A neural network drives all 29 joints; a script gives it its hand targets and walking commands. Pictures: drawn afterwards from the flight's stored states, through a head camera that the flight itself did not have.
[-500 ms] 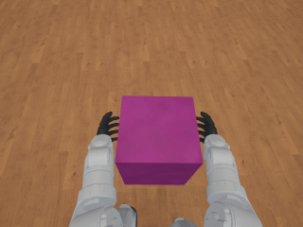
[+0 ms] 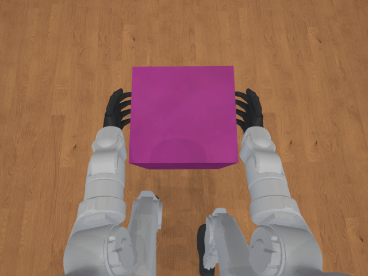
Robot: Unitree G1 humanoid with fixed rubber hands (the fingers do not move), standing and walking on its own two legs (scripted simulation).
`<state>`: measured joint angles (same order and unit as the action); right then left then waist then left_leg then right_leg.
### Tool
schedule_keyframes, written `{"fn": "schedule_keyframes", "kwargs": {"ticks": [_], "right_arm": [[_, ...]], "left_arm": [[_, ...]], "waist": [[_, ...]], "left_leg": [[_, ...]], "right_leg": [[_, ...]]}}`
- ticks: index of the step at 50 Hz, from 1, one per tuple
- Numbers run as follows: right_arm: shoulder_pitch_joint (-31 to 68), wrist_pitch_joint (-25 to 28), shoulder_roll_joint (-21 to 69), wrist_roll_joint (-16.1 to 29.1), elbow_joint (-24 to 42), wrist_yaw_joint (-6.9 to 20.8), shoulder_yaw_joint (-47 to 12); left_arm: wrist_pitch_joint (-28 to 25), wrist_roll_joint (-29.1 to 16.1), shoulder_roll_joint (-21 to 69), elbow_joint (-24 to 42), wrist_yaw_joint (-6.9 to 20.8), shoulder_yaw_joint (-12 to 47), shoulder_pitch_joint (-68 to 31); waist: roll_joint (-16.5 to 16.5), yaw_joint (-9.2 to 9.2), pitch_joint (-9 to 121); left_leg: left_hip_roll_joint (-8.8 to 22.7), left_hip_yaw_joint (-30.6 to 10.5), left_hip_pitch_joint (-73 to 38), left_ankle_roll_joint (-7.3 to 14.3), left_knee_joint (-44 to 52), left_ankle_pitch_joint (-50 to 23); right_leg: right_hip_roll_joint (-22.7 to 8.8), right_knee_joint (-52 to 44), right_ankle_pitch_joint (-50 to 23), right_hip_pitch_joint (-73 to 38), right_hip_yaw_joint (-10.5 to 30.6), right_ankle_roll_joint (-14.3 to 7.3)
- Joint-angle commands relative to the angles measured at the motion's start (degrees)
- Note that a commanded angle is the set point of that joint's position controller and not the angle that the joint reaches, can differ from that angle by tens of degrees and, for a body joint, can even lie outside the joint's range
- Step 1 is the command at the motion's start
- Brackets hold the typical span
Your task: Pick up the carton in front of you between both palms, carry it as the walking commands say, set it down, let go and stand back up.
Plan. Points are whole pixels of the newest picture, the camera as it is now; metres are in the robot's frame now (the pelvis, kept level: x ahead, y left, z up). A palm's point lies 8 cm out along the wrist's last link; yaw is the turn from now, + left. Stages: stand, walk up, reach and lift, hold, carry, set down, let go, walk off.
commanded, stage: set down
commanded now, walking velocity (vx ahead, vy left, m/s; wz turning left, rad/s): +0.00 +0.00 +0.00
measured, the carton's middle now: (183, 127) +0.44 +0.05 -0.15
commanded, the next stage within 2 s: none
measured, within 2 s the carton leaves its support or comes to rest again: rests again in 1.72 s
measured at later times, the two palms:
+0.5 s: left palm (129, 128) +0.45 +0.20 -0.24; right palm (232, 130) +0.47 -0.10 -0.23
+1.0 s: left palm (130, 129) +0.48 +0.23 -0.36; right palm (215, 132) +0.51 -0.07 -0.37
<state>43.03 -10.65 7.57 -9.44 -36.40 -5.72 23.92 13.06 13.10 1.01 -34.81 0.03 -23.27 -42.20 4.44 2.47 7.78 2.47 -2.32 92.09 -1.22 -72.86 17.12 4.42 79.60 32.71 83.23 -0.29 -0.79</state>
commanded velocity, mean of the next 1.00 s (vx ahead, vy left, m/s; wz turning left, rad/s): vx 0.00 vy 0.00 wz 0.00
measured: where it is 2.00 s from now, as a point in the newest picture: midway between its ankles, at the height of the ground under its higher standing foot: (177, 245)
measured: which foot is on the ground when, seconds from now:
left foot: down 0.00-1.00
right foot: down 0.00-1.00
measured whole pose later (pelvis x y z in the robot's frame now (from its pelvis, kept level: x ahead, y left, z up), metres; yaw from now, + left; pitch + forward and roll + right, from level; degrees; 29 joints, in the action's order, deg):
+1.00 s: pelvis -0.04 +0.01 -0.21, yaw -3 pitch +45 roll -2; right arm 77.3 -11.8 -8.5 -4.0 -53.0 -8.8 14.7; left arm 14.5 5.1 -12.1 -50.6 -3.3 -22.6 -75.9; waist 2.1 6.8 -8.5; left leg 0.5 -3.9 136.6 -2.5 -111.6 20.2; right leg 6.9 121.8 40.2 127.0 0.3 1.5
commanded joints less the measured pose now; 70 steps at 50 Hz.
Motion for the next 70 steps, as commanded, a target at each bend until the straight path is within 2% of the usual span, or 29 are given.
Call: {"fn": "schedule_keyframes", "kwargs": {"ticks": [1,6,12,20,30,36,40,46,49,54,62,66,70], "right_arm": [[32.2,0.3,50.4,3.1,-1.6,10.7,-29.0],[35.6,0.7,49.3,3.6,-1.6,10.5,-29.0],[40.0,0.8,47.1,5.4,-1.0,10.6,-30.8],[48.2,0.3,44.6,8.2,-1.0,12.0,-32.4],[55.8,-0.4,39.7,7.8,-6.1,13.4,-28.4],[60.5,-0.4,37.4,8.9,-8.5,13.6,-27.9],[63.7,-0.2,36.2,10.9,-9.5,13.3,-29.5],[67.4,1.3,32.6,10.1,-10.4,12.4,-29.0],[68.9,1.8,32.5,10.6,-8.3,11.6,-30.2],[70.4,2.1,34.6,11.9,-5.5,10.6,-33.1],[69.4,2.1,35.1,12.0,-7.1,10.8,-32.9],[69.5,2.2,33.7,11.3,-8.6,10.9,-31.7],[70.4,2.5,31.9,10.5,-9.2,10.9,-30.5]], "left_arm": [[-0.7,-4.0,48.2,-1.6,11.9,27.7,-31.5],[-0.5,-4.6,48.4,-2.3,11.8,26.9,-34.1],[-0.3,-6.5,48.4,-0.2,10.5,28.6,-38.6],[0.3,-7.6,47.1,0.2,7.8,28.2,-43.8],[0.9,-8.9,44.6,-0.5,7.0,27.2,-54.3],[0.5,-10.0,41.2,-1.4,7.4,26.4,-59.7],[-0.2,-11.1,38.7,-1.9,7.6,26.2,-62.9],[-1.2,-12.9,40.3,-10.2,9.2,20.9,-60.4],[-1.4,-14.5,41.1,-10.8,10.3,20.8,-60.9],[-1.6,-16.9,41.5,-11.4,11.7,20.3,-60.8],[-2.0,-14.4,38.3,-16.6,13.0,15.5,-57.8],[-2.4,-13.7,36.6,-18.1,13.3,13.8,-58.2],[-2.8,-13.6,35.2,-19.4,13.6,12.8,-59.2]], "waist": [[-3.5,2.11,46.7],[-3.9,2.04,51.9],[-5.6,1.95,58.1],[-4.5,3.84,60.6],[-5.6,2.87,58.8],[-5.7,3.70,57.4],[-4.6,5.04,57.1],[-0.8,3.30,50.0],[0.0,2.87,52.2],[3.9,3.74,54.1],[6.5,7.48,46.8],[7.2,7.86,44.1],[7.5,7.25,41.7]], "left_leg": [[-10.0,2.9,-39.9,1.5,-3.6,-13.2],[-10.0,3.3,-34.8,0.7,-8.6,-16.2],[-10.2,4.3,-29.6,-0.7,-13.9,-18.1],[-9.8,4.1,-31.3,-1.1,-18.9,-15.5],[-9.0,4.5,-28.0,-1.4,-25.7,-11.4],[-8.3,5.3,-24.6,-1.3,-30.2,-10.6],[-7.6,6.1,-22.5,-1.2,-33.6,-11.4],[-7.0,5.8,-13.9,-0.7,-38.1,-14.1],[-6.8,6.4,-12.2,-0.8,-40.1,-16.1],[-6.5,6.5,-7.4,-0.4,-42.1,-19.2],[-5.8,6.9,0.0,0.2,-43.1,-16.0],[-5.4,6.8,2.1,0.4,-43.2,-14.4],[-5.2,6.4,3.0,0.6,-43.3,-13.1]], "right_leg": [[6.8,-10.9,-11.3,0.0,2.9,2.8],[7.6,-5.1,-14.3,3.9,2.0,2.9],[8.0,1.4,-16.4,6.5,0.9,2.9],[8.6,8.9,-10.4,19.0,-2.0,3.1],[8.1,16.1,-5.0,30.3,-3.5,2.1],[7.6,20.3,-3.8,32.9,-3.6,1.8],[7.3,23.0,-4.4,32.4,-3.5,1.9],[6.3,25.5,-6.9,32.6,-3.2,1.6],[6.0,26.9,-10.2,29.2,-3.2,1.6],[5.6,28.7,-16.2,23.8,-2.7,1.8],[5.3,29.0,-15.7,26.3,-1.0,2.5],[5.3,28.9,-14.4,27.5,-0.8,2.5],[5.2,28.8,-12.4,29.9,-0.9,2.3]]}}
